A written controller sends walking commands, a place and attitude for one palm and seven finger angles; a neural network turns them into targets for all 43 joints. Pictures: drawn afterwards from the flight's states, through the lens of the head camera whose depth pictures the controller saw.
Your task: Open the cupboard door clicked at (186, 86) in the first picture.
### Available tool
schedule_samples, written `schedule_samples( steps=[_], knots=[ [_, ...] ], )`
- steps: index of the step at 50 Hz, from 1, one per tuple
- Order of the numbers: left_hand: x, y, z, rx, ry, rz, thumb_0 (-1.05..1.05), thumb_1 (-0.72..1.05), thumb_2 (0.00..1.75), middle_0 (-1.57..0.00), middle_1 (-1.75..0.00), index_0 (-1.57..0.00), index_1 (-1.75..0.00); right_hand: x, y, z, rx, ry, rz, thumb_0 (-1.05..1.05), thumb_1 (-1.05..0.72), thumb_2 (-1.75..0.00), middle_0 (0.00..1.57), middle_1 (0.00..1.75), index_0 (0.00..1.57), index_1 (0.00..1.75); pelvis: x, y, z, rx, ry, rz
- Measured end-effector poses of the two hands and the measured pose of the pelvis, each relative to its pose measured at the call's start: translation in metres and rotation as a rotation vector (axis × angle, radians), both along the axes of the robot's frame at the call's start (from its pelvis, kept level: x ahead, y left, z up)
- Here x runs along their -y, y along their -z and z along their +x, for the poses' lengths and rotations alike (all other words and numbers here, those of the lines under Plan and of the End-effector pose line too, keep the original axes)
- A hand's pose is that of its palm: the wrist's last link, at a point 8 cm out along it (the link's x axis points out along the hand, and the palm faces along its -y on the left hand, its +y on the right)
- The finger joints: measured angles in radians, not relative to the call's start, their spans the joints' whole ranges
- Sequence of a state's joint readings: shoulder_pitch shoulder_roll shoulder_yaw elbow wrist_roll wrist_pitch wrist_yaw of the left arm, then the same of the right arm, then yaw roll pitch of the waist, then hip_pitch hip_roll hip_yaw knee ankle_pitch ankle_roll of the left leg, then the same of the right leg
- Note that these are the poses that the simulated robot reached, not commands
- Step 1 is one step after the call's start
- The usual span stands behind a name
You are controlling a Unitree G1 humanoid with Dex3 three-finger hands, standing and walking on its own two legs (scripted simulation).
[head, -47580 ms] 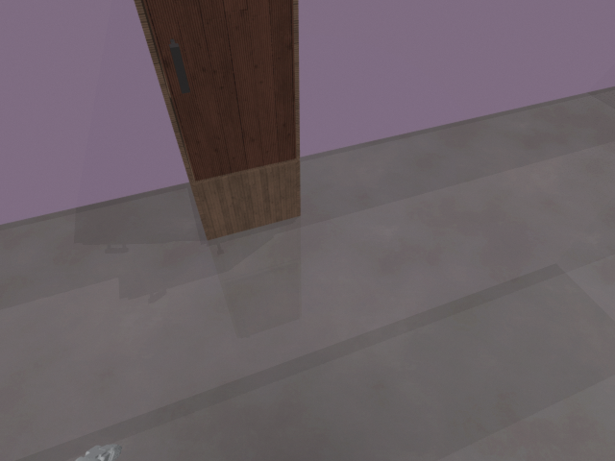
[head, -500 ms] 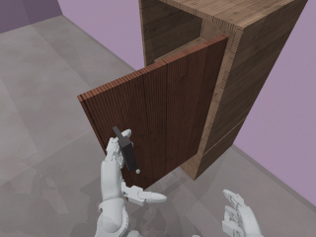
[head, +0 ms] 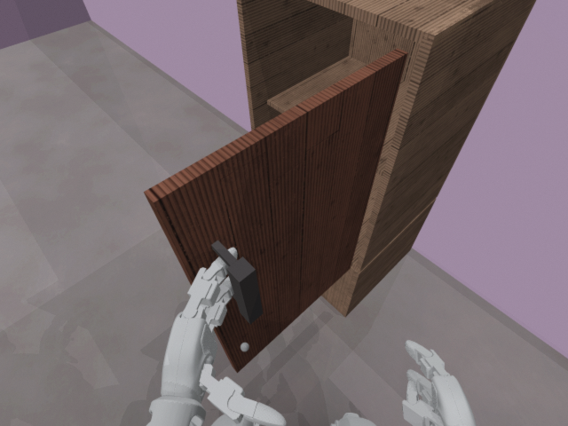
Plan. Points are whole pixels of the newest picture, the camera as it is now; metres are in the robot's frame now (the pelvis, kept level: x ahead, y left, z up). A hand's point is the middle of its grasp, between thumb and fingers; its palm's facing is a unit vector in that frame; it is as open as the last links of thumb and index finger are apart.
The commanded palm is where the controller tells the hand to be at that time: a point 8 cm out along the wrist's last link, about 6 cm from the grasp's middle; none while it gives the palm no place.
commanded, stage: slide the hand sideways off the handle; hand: left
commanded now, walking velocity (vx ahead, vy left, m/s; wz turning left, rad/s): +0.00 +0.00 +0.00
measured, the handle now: (236, 282) +0.29 +0.08 +0.07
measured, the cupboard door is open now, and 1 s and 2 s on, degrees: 89 89 89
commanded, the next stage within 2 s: draw the hand back to the body in 0.62 s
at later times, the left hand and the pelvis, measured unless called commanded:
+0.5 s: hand (203, 379) +0.17 +0.10 +0.07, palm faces -0.03 -1.00 -0.03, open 16.0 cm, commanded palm +0.13 +0.17 +0.07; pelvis +0.00 -0.01 -0.01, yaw +0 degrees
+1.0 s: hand (143, 377) +0.17 +0.15 +0.10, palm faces +0.01 -1.00 -0.05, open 16.3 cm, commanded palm +0.13 +0.21 +0.12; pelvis +0.00 +0.01 +0.00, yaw +0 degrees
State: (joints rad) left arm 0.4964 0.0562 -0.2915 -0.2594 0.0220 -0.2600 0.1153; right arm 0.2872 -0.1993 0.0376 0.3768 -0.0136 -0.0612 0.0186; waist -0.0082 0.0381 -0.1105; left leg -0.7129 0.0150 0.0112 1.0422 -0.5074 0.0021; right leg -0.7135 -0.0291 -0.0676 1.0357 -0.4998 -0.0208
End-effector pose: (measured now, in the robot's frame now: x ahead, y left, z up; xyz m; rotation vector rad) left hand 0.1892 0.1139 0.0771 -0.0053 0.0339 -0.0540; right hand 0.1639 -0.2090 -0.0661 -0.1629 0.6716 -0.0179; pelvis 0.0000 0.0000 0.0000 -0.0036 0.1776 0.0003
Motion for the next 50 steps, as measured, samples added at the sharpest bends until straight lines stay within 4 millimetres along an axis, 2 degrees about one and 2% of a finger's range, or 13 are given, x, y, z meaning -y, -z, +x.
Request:
schedule_samples(
  steps=[14,24,32,39,50],
  knots=[
    [-0.025,0.002,-0.025,-0.013,-0.026,0.012,-0.01,-0.50,0.30,-0.18,-0.31,-0.20,-0.33,0.008,0.001,0.019,0.039,-0.001,-0.023,0.01,-0.91,-0.90,0.20,0.30,0.20,0.30,0.003,0.009,0.003,-0.026,-0.009,-0.006],
    [-0.039,0.002,-0.034,-0.035,-0.020,0.037,-0.01,-0.50,0.30,-0.19,-0.31,-0.21,-0.33,0.013,0.007,0.018,0.023,0.036,-0.018,0.01,-0.91,-0.90,0.20,0.30,0.20,0.30,0.008,0.011,0.004,-0.032,-0.008,-0.006],
    [-0.063,0.003,-0.045,-0.049,-0.079,0.034,-0.01,-0.50,0.30,-0.17,-0.30,-0.20,-0.32,0.018,0.008,0.018,0.020,0.057,-0.031,0.01,-0.91,-0.90,0.20,0.30,0.20,0.30,0.008,0.012,0.004,-0.034,-0.013,-0.012],
    [-0.066,0.003,-0.050,-0.025,-0.034,0.018,-0.01,-0.50,0.30,-0.16,-0.30,-0.16,-0.31,0.017,0.007,0.021,0.042,0.054,-0.054,0.01,-0.91,-0.90,0.20,0.30,0.20,0.30,0.004,0.016,0.000,-0.037,-0.018,-0.022],
    [-0.093,-0.029,-0.044,0.010,-0.060,0.056,-0.01,-0.50,0.30,-0.16,-0.30,-0.15,-0.30,-0.001,-0.011,0.018,0.067,0.079,-0.018,0.01,-0.91,-0.90,0.20,0.30,0.20,0.30,-0.006,0.001,0.003,0.010,-0.014,-0.033]
  ],
)
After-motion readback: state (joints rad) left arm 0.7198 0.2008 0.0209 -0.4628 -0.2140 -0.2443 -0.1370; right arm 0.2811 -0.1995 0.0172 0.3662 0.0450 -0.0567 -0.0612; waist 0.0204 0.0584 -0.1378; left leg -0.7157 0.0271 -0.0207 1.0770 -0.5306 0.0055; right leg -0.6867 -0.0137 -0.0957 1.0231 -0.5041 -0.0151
